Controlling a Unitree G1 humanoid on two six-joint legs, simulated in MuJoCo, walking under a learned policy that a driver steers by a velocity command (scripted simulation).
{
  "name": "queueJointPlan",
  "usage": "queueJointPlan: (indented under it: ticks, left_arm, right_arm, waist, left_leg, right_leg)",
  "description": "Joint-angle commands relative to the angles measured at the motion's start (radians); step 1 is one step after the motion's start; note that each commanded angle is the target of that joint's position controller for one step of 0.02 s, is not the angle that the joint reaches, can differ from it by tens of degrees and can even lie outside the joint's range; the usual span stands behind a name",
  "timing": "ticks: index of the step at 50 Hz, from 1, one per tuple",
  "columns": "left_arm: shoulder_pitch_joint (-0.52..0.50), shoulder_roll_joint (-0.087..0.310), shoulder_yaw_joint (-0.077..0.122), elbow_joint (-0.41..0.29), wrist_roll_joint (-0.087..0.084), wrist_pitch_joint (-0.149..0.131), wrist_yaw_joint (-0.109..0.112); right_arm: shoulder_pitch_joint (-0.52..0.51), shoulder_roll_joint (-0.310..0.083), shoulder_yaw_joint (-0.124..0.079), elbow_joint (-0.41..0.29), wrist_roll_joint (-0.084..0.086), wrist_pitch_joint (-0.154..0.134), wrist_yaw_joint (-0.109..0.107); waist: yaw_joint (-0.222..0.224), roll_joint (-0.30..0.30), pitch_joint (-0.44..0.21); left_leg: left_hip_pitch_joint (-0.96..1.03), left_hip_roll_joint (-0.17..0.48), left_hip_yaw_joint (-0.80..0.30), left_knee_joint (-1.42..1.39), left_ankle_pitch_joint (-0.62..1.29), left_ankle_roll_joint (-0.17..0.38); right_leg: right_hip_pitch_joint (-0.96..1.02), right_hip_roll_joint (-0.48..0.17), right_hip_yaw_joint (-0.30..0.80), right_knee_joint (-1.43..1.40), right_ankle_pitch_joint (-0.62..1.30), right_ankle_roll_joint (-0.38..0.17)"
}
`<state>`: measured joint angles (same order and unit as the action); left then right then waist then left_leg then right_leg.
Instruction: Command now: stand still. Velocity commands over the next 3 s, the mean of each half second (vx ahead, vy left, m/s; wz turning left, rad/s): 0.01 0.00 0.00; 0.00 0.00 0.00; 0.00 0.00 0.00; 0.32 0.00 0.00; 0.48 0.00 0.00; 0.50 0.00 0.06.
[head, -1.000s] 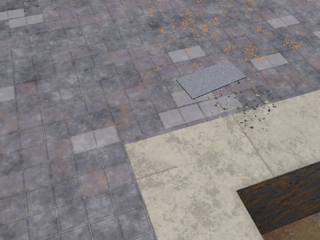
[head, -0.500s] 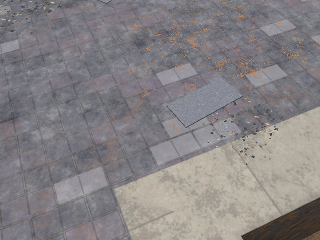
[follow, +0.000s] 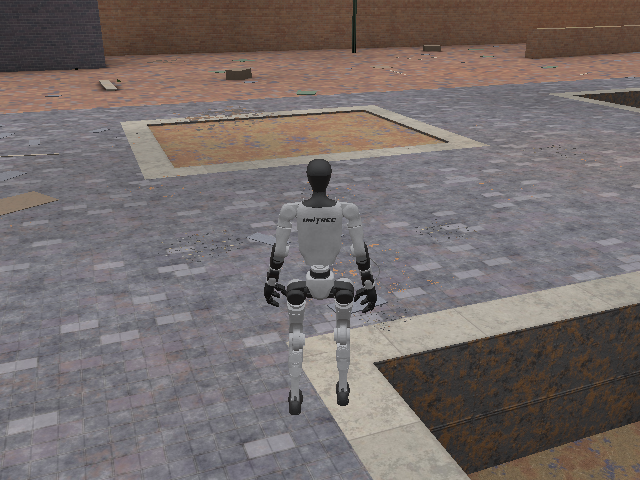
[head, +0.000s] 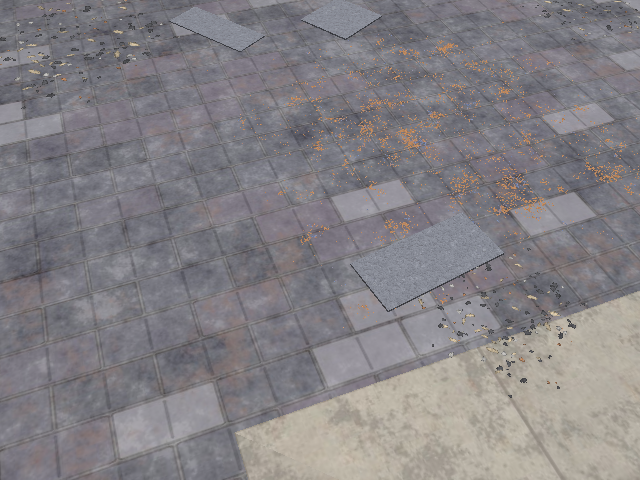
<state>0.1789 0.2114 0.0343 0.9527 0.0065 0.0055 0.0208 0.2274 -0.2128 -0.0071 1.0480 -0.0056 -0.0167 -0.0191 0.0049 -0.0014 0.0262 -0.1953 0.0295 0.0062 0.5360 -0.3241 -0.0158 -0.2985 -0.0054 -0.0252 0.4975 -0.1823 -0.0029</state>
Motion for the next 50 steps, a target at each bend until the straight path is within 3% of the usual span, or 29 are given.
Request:
queueJointPlan:
  ticks: [1, 16, 50]
  left_arm:
    - [-0.013, 0.091, 0.018, -0.027, -0.005, -0.009, 0.003]
    - [-0.013, 0.103, 0.015, 0.057, -0.007, 0.015, 0.018]
    - [0.052, 0.072, -0.002, 0.165, -0.005, 0.017, 0.031]
  right_arm:
    - [0.024, -0.118, -0.017, -0.024, 0.003, -0.008, -0.003]
    - [0.022, -0.102, -0.009, 0.000, 0.003, -0.001, 0.006]
    - [0.127, -0.061, -0.002, 0.030, 0.006, -0.003, 0.000]
  waist:
    - [-0.002, 0.003, -0.052]
    - [0.006, 0.011, -0.018]
    - [0.010, 0.004, 0.026]
  left_leg:
    - [-0.077, 0.033, -0.027, -0.111, 0.179, 0.035]
    - [-0.055, 0.021, -0.010, -0.141, 0.203, 0.037]
    - [-0.081, 0.009, -0.003, -0.191, 0.111, 0.042]
  right_leg:
    - [0.141, -0.039, 0.038, -0.037, 0.191, -0.042]
    - [0.159, -0.042, 0.038, -0.047, 0.191, -0.027]
    - [0.145, -0.039, 0.037, -0.076, 0.111, -0.009]
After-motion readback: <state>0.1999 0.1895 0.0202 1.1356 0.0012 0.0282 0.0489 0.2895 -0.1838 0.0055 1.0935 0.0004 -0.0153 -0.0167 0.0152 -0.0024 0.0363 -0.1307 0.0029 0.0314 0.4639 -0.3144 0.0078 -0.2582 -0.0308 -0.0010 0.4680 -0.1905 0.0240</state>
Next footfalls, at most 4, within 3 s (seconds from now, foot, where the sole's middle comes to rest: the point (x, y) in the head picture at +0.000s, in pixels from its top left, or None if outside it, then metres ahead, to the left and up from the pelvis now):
2.24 left None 0.51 0.12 -0.77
2.80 right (383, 350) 0.82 -0.12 -0.77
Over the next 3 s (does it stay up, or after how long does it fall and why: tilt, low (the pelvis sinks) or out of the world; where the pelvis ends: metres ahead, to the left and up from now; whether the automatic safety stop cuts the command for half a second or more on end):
stays up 0.76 -0.04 0.01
